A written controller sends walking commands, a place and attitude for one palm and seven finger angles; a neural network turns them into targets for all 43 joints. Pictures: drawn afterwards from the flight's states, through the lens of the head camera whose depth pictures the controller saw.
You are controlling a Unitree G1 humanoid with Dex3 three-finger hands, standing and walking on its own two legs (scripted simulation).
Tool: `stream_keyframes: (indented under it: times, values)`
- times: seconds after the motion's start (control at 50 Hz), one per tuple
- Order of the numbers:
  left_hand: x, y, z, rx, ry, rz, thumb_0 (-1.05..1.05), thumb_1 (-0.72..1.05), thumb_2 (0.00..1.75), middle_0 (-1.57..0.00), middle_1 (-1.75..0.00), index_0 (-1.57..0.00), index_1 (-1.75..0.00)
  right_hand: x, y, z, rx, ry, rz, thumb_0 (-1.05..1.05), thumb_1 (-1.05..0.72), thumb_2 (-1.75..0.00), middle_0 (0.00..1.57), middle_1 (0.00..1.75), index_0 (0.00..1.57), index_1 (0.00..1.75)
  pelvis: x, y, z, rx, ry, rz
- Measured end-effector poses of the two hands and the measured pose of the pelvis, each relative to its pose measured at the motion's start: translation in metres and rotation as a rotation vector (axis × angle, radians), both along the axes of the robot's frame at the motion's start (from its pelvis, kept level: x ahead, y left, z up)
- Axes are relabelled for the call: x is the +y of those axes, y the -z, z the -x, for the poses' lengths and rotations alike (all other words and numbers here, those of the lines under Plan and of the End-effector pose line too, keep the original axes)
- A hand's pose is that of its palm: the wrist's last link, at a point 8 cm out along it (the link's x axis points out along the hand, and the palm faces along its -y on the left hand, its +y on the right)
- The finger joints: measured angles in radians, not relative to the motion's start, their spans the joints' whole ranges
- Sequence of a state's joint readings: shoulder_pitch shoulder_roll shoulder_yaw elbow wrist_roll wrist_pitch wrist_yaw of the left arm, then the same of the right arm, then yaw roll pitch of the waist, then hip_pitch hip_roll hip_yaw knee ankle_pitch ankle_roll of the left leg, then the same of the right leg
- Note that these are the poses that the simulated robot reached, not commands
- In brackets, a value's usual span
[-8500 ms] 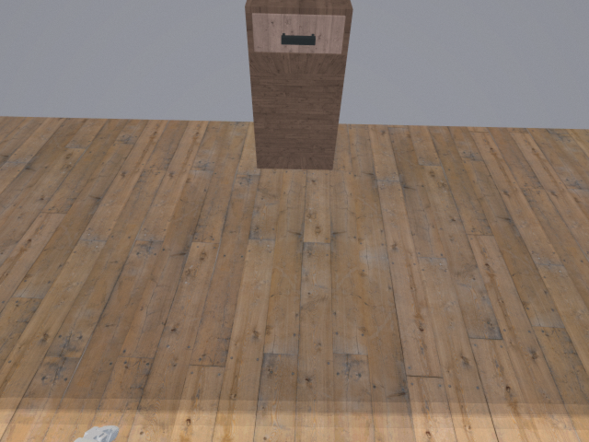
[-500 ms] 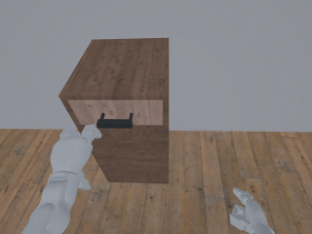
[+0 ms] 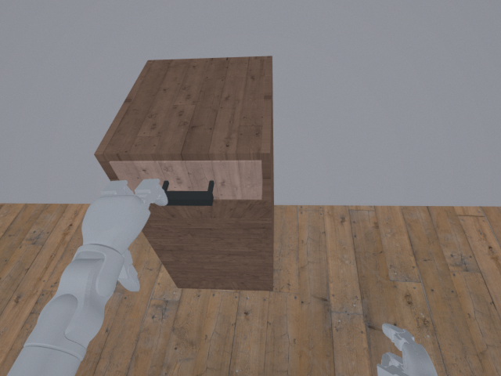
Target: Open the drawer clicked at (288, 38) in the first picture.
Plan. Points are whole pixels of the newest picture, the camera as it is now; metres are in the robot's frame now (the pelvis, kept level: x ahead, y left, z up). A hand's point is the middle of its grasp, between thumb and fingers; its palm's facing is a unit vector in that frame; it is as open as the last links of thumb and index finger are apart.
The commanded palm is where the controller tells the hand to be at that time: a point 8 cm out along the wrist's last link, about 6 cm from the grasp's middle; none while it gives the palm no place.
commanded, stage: raise the hand with hooked fingers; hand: left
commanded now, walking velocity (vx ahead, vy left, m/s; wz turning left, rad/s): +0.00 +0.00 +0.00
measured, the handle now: (186, 191) +0.52 +0.24 -0.08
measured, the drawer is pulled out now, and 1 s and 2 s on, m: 0.00 0.00 0.00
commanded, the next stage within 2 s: move the hooked fingers above the handle in 0.14 s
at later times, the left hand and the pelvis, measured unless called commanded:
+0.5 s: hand (138, 227) +0.32 +0.24 +0.05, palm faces -0.02 -0.07 -1.00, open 13.8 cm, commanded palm +0.31 +0.24 +0.11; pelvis +0.00 +0.00 +0.00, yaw +1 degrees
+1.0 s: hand (156, 212) +0.38 +0.24 +0.02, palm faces -0.04 -0.04 -1.00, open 13.8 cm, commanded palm +0.37 +0.24 +0.08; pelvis +0.00 +0.00 -0.01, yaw +0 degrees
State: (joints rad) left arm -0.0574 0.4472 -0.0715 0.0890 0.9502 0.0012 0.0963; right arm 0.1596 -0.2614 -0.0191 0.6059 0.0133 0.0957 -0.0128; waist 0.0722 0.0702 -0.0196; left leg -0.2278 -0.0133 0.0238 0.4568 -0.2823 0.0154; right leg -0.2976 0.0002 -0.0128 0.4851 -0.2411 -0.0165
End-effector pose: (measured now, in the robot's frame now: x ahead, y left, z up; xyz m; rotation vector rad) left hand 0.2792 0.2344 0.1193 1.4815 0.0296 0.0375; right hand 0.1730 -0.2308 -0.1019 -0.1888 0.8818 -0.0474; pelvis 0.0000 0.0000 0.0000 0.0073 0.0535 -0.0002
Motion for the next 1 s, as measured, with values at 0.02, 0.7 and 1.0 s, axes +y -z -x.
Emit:
stream_keyframes:
  times: [0.02,0.7,1.0]
  values:
    - [-0.001,0.001,0.001,-0.005,0.004,-0.001,0.0,-0.49,0.3,-0.32,-1.2,-0.32,-1.2,-0.002,0.001,0.001,0.006,0.005,0.003,0.02,-0.9,-0.9,0.2,0.3,0.2,0.3,0.0,0.0,0.0,0.002,0.001,0.0]
    - [0.0,0.029,-0.053,0.033,0.004,-0.031,0.0,-0.49,0.3,-0.32,-1.2,-0.32,-1.21,-0.01,0.013,0.022,0.07,0.066,0.018,0.01,-0.9,-0.9,0.2,0.3,0.2,0.3,0.0,0.007,-0.002,0.073,-0.003,0.0]
    - [0.001,0.046,-0.081,0.052,-0.011,-0.054,0.0,-0.49,0.3,-0.32,-1.2,-0.32,-1.2,-0.027,0.026,0.067,0.187,0.152,0.042,0.01,-0.9,-0.9,0.2,0.3,0.2,0.3,0.0,0.011,-0.004,0.119,0.005,0.001]
